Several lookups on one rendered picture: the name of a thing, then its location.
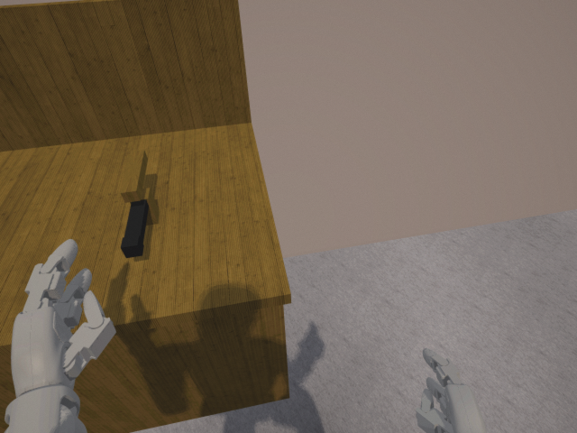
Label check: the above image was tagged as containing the left robot forearm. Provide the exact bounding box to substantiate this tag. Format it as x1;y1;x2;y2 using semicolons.
5;384;87;433

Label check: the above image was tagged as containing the counter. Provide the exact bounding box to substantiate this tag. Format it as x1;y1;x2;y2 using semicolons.
0;0;291;433

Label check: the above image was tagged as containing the tap lever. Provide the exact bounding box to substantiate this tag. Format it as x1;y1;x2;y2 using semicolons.
121;199;149;258

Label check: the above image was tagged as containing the robot right hand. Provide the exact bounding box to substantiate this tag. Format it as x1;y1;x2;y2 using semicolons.
416;348;487;433

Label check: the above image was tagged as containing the robot left hand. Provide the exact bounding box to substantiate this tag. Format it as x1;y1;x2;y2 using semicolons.
11;239;116;398

